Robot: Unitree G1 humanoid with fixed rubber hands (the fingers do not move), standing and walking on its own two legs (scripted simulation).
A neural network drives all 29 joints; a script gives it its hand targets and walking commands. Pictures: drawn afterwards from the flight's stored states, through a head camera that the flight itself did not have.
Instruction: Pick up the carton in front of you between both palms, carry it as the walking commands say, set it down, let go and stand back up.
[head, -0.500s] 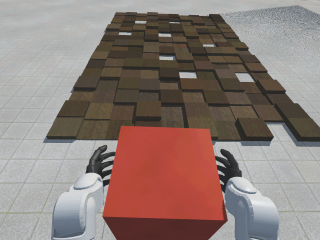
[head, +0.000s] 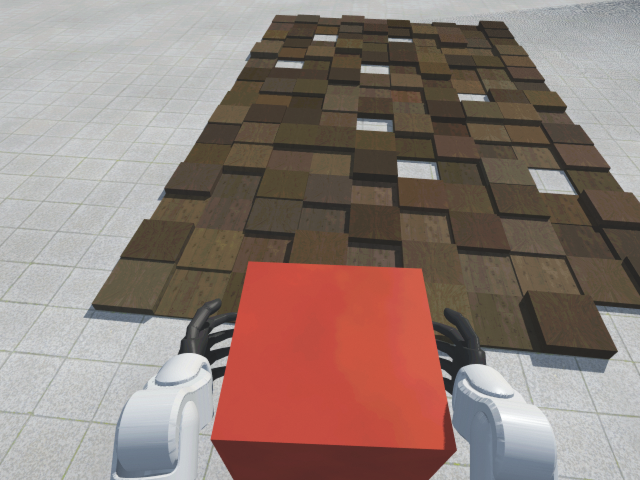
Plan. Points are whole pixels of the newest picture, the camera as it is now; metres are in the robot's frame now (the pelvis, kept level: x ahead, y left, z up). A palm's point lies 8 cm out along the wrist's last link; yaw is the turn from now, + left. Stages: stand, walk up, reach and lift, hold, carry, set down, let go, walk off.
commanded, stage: carry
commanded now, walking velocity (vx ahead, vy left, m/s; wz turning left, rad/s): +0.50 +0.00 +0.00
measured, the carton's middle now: (329, 389) +0.25 +0.01 +0.00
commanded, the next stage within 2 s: none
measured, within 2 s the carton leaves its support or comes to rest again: neither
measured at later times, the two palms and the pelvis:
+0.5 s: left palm (254, 165) +0.61 +0.17 +0.09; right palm (427, 183) +0.57 -0.13 +0.09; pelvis +0.35 +0.04 +0.00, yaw -4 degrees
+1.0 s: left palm (306, 54) +1.01 +0.11 +0.14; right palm (430, 61) +1.02 -0.18 +0.13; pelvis +0.67 -0.03 -0.01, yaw -2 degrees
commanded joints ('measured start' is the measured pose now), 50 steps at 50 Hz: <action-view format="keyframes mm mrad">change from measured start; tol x32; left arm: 1 -413 -912 -718 -100 -356 -20 -224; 27 -441 -882 -700 -180 -311 30 -161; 50 -1204 -683 -506 82 -400 87 -82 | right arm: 1 -367 922 686 -95 296 -35 167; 29 -477 799 673 -237 401 42 182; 50 -1177 677 477 108 329 88 24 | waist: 1 -29 -102 -126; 11 -33 -140 -90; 15 -73 309 -280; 50 -2 -105 -298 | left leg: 1 -77 -9 42 -160 89 -12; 12 416 -151 227 -430 78 49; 15 870 318 -635 -693 -56 261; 36 668 96 118 -444 611 83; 41 -111 -96 -97 559 -257 57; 50 -213 -15 -39 273 -57 47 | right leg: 1 215 -242 206 -162 197 -40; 12 215 -174 -17 279 753 32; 16 -491 -33 212 1076 -221 72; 33 -399 -60 27 257 207 58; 37 28 50 -57 190 80 22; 40 449 -389 771 -36 -33 -180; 50 292 -274 299 8 266 -120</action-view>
